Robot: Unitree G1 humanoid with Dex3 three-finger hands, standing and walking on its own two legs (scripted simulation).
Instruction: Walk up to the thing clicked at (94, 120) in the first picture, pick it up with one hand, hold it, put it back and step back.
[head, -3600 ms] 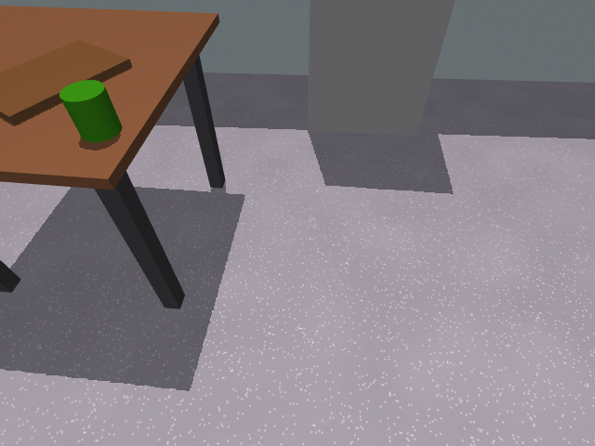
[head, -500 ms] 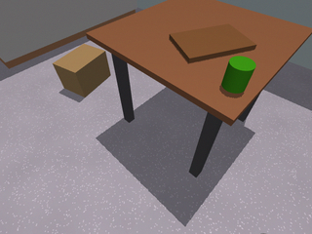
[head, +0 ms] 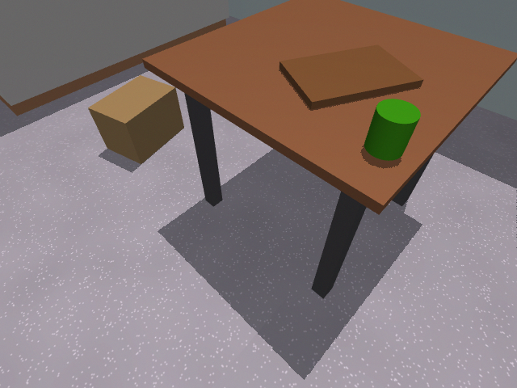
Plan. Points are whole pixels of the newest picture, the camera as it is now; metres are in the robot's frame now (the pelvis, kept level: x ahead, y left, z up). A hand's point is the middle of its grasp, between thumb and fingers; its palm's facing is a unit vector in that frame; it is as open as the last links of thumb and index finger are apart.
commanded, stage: stand
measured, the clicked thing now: (392, 126) +0.65 -0.28 +0.03
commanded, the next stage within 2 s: none
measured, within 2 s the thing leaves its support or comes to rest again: neither
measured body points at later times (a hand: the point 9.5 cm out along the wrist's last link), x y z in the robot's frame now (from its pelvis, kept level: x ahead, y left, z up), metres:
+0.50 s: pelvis +0.03 -0.02 +0.01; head +0.03 -0.03 +0.46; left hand +0.11 +0.28 -0.12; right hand +0.11 -0.31 -0.13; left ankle +0.02 +0.11 -0.74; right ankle +0.04 -0.11 -0.74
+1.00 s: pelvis +0.04 -0.03 +0.01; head +0.05 -0.04 +0.46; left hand +0.12 +0.27 -0.12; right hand +0.09 -0.33 -0.14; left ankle +0.02 +0.11 -0.74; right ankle +0.04 -0.11 -0.74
